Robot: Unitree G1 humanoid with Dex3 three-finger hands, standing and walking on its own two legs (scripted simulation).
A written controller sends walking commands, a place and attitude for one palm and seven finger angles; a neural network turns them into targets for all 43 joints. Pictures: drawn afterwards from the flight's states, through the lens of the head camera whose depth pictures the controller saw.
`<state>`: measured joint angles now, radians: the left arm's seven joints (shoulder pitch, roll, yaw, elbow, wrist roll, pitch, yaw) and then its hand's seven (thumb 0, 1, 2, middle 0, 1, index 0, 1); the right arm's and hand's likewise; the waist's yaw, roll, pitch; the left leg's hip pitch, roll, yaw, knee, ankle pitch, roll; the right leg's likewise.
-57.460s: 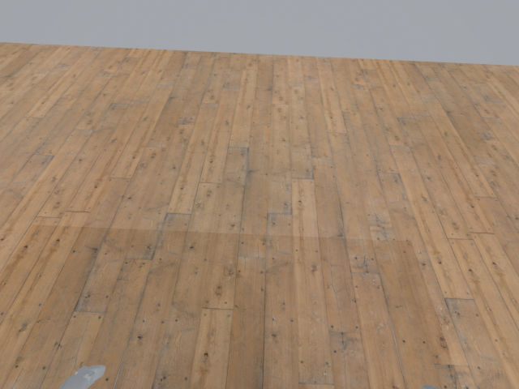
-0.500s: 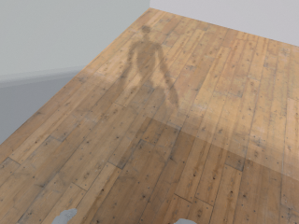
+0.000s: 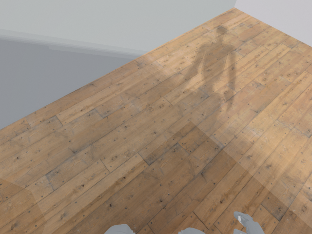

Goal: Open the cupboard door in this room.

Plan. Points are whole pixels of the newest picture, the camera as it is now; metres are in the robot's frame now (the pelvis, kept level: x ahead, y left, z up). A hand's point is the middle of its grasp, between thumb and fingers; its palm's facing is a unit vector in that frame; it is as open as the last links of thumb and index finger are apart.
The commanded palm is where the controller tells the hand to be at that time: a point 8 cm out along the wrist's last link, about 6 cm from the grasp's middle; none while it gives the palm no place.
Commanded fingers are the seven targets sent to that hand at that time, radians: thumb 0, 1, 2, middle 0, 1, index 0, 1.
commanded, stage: turn to face it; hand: left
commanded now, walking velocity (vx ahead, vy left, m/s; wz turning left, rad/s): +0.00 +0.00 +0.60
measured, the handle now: out of the picture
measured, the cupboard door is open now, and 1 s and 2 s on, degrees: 42 42 42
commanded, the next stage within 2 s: none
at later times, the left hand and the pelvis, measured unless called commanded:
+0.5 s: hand out of the picture +0.05 +0.15 -0.14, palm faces +0.27 -0.93 -0.26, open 7.4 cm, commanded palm none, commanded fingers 0.00 0.90 0.90 -0.20 -0.30 -0.20 -0.30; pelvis +0.02 -0.06 +0.02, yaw +17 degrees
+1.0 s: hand out of the picture -0.01 +0.14 -0.14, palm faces +0.57 -0.76 -0.32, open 7.4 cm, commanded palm none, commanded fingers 0.00 0.90 0.90 -0.20 -0.30 -0.20 -0.30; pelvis +0.04 -0.09 +0.01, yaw +36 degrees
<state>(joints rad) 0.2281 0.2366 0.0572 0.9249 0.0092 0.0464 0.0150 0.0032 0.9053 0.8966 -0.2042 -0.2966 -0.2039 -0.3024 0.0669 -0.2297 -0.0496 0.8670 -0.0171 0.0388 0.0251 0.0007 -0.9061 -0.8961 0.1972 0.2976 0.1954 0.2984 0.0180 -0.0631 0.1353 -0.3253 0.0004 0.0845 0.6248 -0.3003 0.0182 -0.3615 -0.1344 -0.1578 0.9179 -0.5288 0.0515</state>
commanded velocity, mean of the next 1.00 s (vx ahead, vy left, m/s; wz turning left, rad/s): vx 0.00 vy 0.00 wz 0.60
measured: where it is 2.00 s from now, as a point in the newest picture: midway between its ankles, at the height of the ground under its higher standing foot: outside the picture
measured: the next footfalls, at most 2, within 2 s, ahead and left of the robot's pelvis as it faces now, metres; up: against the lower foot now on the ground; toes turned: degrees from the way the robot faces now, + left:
right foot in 0.28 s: +0.07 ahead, -0.16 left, +0.00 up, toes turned +6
left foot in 0.60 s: +0.02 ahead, +0.08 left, +0.00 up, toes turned +27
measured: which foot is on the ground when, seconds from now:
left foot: down 0.00-0.28, up 0.30-0.58, down 0.60-0.92, up 0.94-1.00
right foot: up 0.00-0.26, down 0.28-0.60, up 0.62-0.90, down 0.92-1.00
